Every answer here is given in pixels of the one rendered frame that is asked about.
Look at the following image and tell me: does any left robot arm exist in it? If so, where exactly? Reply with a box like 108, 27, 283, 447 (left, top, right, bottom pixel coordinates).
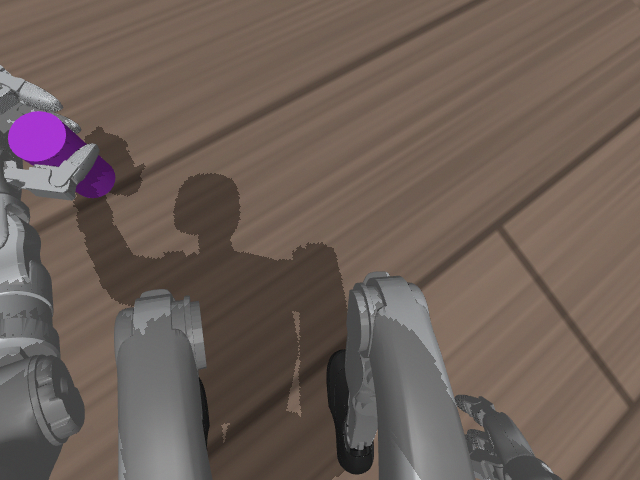
0, 192, 85, 480

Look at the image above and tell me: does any right robot hand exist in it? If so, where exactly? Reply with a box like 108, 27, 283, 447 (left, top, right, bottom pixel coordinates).
455, 395, 535, 480

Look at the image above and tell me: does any right robot foot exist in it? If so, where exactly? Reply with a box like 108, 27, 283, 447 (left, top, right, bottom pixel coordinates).
326, 349, 374, 475

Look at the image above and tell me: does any right robot arm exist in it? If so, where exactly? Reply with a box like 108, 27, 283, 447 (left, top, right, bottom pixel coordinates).
503, 456, 562, 480

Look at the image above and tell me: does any can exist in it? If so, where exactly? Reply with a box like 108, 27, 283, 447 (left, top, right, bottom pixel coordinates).
8, 111, 115, 198

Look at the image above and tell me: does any left robot hand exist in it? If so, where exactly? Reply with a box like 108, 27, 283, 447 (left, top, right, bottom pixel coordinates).
0, 65, 99, 201

